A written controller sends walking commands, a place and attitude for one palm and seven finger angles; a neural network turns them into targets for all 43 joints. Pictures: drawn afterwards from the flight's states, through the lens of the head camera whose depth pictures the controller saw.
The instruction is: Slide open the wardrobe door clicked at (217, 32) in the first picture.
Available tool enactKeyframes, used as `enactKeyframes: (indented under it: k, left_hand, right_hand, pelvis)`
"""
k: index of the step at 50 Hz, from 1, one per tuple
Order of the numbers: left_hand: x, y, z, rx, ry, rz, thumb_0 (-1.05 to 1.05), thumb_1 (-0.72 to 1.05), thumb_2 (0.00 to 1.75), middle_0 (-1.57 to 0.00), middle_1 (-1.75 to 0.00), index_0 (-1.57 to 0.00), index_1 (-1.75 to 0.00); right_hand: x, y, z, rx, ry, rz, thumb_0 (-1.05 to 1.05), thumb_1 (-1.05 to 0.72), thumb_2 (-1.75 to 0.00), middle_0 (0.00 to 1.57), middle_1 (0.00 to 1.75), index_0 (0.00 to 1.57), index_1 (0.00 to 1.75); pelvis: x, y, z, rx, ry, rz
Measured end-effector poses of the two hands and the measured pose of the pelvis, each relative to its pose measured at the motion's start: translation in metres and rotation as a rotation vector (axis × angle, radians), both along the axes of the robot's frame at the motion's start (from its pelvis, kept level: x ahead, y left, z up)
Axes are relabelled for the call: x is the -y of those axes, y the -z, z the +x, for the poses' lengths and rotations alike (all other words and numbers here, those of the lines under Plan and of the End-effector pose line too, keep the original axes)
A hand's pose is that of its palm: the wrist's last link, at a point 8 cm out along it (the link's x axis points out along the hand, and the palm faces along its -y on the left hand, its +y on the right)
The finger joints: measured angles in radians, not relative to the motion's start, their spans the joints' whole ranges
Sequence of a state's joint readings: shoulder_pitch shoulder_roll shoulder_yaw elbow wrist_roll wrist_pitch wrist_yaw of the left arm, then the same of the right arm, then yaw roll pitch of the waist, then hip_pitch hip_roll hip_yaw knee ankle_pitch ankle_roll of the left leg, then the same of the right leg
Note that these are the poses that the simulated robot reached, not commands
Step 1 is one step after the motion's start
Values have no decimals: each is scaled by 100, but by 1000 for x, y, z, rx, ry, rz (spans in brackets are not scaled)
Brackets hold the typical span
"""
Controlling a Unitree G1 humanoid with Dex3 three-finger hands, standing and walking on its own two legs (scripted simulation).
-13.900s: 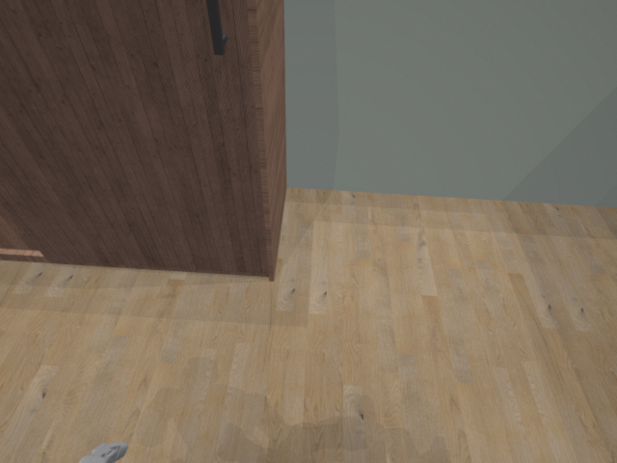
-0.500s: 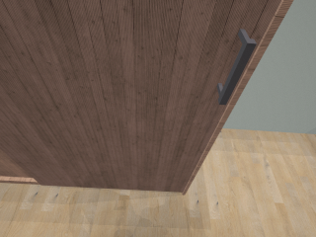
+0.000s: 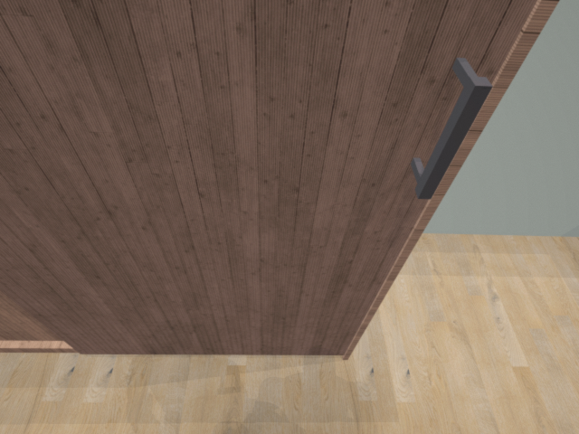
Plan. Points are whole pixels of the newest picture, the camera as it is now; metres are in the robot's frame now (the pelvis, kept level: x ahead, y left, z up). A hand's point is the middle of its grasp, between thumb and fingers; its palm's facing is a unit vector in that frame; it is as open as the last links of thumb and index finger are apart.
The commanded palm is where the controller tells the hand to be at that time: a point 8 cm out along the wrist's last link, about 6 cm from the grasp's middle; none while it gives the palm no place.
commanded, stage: come to a stop and stand still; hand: right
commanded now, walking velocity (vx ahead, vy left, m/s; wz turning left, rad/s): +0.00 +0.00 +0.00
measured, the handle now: (441, 135) +0.42 -0.15 +0.22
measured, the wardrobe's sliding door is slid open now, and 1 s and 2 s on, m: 0.00 0.00 0.00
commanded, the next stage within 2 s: look again from close up in 0.34 s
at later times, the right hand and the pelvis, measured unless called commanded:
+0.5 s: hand out of the picture -0.01 -0.16 -0.17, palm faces +0.05 +0.98 -0.21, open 7.3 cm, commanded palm none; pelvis +0.00 +0.01 +0.00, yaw +0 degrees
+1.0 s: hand out of the picture -0.02 -0.17 -0.17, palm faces +0.06 +0.98 -0.19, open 7.3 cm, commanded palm none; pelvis -0.01 +0.00 +0.00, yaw -1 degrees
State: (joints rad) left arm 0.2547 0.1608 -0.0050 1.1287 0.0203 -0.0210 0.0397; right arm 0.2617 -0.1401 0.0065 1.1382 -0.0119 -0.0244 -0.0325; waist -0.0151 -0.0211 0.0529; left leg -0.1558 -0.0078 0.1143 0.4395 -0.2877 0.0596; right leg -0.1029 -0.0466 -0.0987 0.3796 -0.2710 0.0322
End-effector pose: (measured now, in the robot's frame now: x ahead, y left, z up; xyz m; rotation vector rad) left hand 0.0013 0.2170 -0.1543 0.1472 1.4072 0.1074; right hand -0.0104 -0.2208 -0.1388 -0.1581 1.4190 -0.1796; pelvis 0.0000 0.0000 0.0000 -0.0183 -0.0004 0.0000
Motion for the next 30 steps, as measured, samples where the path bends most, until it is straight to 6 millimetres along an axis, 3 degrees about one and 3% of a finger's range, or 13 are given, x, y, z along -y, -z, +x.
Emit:
enactKeyframes:
  k: [13,30]
  left_hand:
    - [-7,0,-5,-14,-2,-4,1,92,90,-20,-30,-20,-30]
    - [1,-2,-20,-43,-12,-16,1,91,90,-20,-30,-20,-30]
  right_hand:
    - [-8,0,1,14,8,-3,1,-93,-90,20,30,20,30]
    - [-11,2,-6,6,18,9,1,-92,-90,20,30,20,30]
  pelvis:
    - [-10,0,-1,4,5,2]
    - [-10,-1,-4,5,8,5]
